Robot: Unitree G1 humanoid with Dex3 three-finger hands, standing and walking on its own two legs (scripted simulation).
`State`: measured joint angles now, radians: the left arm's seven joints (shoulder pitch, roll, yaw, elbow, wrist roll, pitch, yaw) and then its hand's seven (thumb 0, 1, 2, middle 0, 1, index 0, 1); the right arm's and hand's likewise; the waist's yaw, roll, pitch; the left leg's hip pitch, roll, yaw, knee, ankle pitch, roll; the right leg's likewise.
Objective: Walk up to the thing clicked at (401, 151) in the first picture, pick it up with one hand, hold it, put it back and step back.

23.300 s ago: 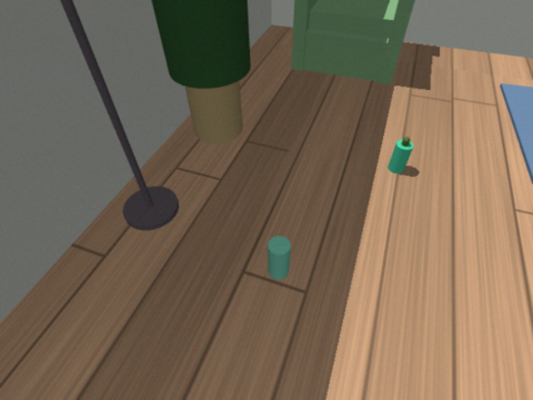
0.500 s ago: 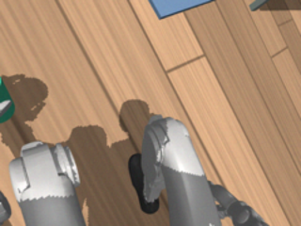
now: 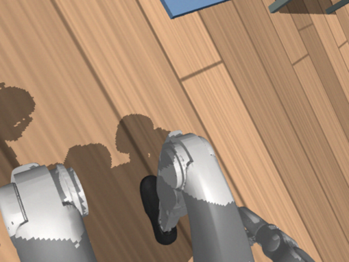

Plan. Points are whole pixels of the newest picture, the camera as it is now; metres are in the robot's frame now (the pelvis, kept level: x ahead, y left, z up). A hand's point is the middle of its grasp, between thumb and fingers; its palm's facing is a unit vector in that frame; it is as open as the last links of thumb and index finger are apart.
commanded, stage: loosen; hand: left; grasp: from the side
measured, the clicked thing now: out of the picture +0.45 +0.28 -0.18
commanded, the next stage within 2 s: open in 0.04 s
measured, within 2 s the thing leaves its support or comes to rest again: rests again in 0.84 s
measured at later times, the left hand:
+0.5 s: hand out of the picture +0.45 +0.29 -0.16, palm faces +0.38 -0.92 +0.01, open 15.2 cm
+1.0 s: hand out of the picture +0.44 +0.36 -0.08, palm faces +0.40 -0.92 -0.04, open 17.5 cm
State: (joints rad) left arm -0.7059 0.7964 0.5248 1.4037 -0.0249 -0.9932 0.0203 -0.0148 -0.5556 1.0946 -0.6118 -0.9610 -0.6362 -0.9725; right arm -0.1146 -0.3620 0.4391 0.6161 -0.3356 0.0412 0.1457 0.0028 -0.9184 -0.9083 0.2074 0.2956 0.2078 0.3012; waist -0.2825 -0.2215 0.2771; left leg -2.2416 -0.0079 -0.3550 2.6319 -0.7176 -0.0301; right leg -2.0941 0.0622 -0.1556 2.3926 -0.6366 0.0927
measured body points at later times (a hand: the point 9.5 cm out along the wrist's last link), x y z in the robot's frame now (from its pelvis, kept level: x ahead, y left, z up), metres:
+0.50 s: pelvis +0.00 +0.00 +0.00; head +0.23 +0.18 +0.34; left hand +0.43 +0.34 -0.15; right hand +0.15 -0.25 -0.04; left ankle +0.07 +0.13 -0.26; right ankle +0.14 -0.14 -0.26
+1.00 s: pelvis +0.00 +0.00 +0.01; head +0.21 +0.16 +0.37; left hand +0.41 +0.41 -0.07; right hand +0.16 -0.26 -0.04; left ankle +0.07 +0.13 -0.26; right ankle +0.14 -0.14 -0.26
